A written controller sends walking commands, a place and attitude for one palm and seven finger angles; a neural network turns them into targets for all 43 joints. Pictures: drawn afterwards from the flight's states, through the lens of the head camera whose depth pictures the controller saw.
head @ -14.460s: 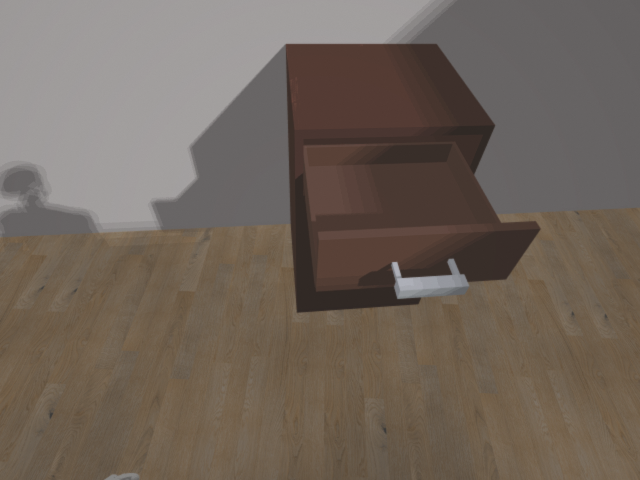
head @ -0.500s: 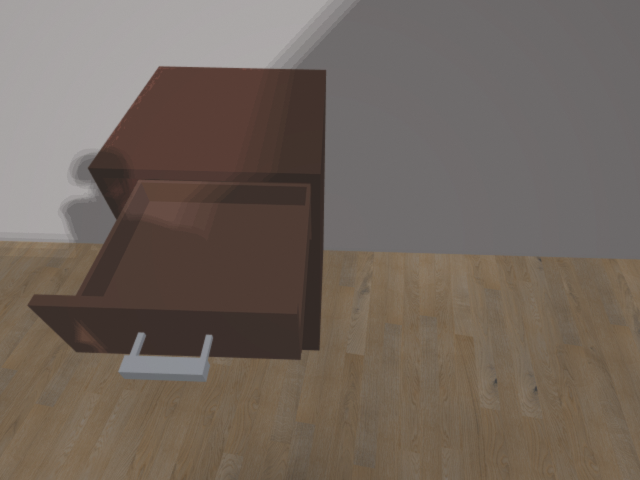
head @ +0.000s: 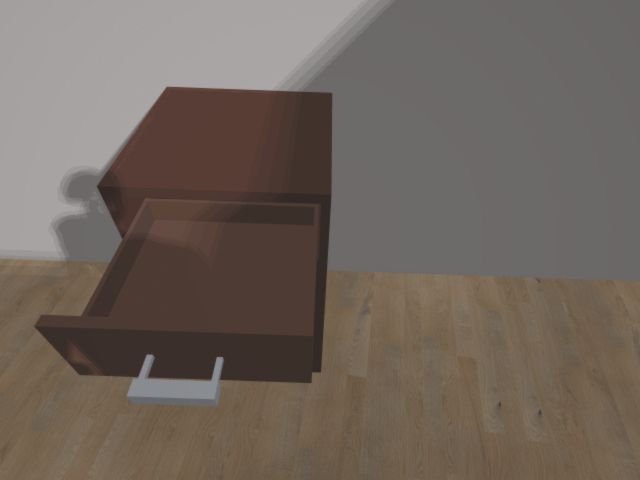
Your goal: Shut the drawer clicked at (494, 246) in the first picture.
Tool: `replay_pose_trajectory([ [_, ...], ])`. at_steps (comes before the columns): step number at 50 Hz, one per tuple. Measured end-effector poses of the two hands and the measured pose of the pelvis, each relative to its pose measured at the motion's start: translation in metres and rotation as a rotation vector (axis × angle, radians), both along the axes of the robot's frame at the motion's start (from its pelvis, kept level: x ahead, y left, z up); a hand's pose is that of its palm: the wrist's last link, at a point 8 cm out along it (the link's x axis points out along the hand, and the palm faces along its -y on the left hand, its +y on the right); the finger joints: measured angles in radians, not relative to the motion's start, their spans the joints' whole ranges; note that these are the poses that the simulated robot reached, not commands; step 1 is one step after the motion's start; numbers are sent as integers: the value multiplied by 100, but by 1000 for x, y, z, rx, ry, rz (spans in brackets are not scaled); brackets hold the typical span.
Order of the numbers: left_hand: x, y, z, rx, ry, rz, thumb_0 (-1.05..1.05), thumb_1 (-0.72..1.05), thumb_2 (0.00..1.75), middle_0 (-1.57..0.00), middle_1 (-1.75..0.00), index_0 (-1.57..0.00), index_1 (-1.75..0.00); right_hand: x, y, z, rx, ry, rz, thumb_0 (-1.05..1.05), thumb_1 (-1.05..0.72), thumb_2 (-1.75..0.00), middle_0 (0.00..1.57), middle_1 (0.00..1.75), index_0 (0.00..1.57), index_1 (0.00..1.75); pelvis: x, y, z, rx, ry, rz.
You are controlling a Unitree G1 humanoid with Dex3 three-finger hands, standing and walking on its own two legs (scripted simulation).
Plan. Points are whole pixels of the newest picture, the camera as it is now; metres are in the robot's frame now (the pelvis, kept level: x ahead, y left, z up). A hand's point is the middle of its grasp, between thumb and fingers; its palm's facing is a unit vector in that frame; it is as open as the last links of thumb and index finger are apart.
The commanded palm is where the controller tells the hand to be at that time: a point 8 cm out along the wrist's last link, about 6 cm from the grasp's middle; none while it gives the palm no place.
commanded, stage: look again from close up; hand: left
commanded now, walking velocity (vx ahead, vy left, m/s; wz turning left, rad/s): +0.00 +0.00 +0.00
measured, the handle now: (179, 377) +0.29 +0.24 -0.11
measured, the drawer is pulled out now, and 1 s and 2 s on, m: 0.30 0.28 0.28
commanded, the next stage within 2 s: raise the hand and make a fist in 0.18 s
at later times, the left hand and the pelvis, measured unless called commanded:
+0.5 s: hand (169, 435) +0.19 +0.20 -0.03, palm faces +0.21 -0.97 -0.09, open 7.0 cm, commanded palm +0.09 +0.24 -0.06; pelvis +0.00 +0.02 -0.01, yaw +2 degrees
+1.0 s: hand (183, 468) +0.15 +0.17 -0.04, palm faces +0.01 -1.00 -0.06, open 4.4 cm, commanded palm +0.09 +0.24 -0.04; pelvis -0.02 -0.04 -0.09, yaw +5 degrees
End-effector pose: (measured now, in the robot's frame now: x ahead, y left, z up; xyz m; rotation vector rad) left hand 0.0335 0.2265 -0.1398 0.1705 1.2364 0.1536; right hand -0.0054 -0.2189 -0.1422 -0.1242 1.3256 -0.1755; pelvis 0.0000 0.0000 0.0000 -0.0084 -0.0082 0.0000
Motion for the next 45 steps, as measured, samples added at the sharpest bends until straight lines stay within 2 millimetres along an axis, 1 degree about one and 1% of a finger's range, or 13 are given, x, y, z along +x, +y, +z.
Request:
replay_pose_trajectory([
  [6, 10, 11, 6, 8, -7, -9, 1, 92, 90, -20, -30, -20, -30, 15, 10, -2, 5, -13, 14, 1, -93, -90, 20, 30, 19, 30, 4, 12, 2, 3, -10, -6],
  [15, -8, 18, 2, 6, 76, -9, 0, 91, 90, -19, -30, -20, -30, 14, 19, 0, 9, 19, 15, 1, -92, -89, 20, 30, 19, 30, 6, 20, 3, 3, -14, -14],
  [16, -2, 20, 6, -10, 36, 48, 1, 91, 90, -20, -30, -20, -30, 16, 17, 2, 1, -3, 11, 1, -92, -89, 20, 30, 20, 30, 6, 21, 2, 2, -10, -11],
  [17, 13, 22, 18, -11, -73, 77, 1, 91, 90, -20, -30, -21, -30, 21, 15, 6, -17, -58, 21, 2, -92, -89, 20, 30, 20, 30, 5, 21, 1, 8, -9, -11],
  [19, 51, 26, 53, 21, -343, 83, 2, 91, 90, -21, -31, -22, -31, 37, 9, 14, -46, -196, 46, 2, -92, -89, 21, 30, 20, 30, 5, 21, 0, 26, 2, -6],
  [23, 119, 18, 120, -2, -789, 53, 2, 91, 90, -24, -35, -25, -35, 83, -4, 24, -63, -440, 103, 2, -92, -89, 21, 30, 20, 30, 0, 21, -8, 33, 30, 36],
  [24, 123, 17, 124, -4, -824, 45, 1, 91, 90, -25, -36, -26, -37, 96, -8, 28, -66, -497, 113, 2, -91, -89, 20, 30, 20, 30, -2, 20, -11, 28, 47, 35],
  [27, 113, 13, 118, -66, -955, 26, 0, 91, 90, -27, -41, -31, -42, 134, -17, 41, -82, -646, 143, 2, -91, -89, 20, 30, 20, 30, -9, 12, -24, 28, 113, 20],
  [31, 80, -4, 97, -138, -1089, -25, 1, 91, 90, -34, -48, -38, -49, 180, -26, 53, -117, -796, 263, 2, -91, -90, 20, 30, 20, 30, -18, -1, -52, 19, 188, 29],
  [34, 61, -9, 91, -91, -1170, -97, 1, 90, 90, -41, -55, -43, -55, 210, -26, 46, -123, -864, 361, 1, -90, -90, 20, 30, 19, 30, -25, -10, -75, 7, 233, 47],
  [36, 55, -6, 91, -45, -1212, -116, 1, 90, 90, -46, -59, -48, -60, 224, -23, 35, -106, -887, 390, 1, -90, -90, 20, 30, 19, 30, -29, -15, -89, -1, 250, 58],
  [40, 62, 4, 94, -5, -1249, -105, 2, 89, 90, -54, -68, -56, -68, 233, -9, 9, -32, -893, 375, 1, -90, -90, 20, 30, 19, 30, -33, -25, -103, -12, 266, 74],
  [45, 86, 0, 100, -78, -1182, -152, 2, 89, 90, -64, -78, -65, -79, 211, 1, -14, 47, -807, 298, 1, -90, -90, 20, 30, 20, 30, -32, -35, -99, -18, 272, 82],
])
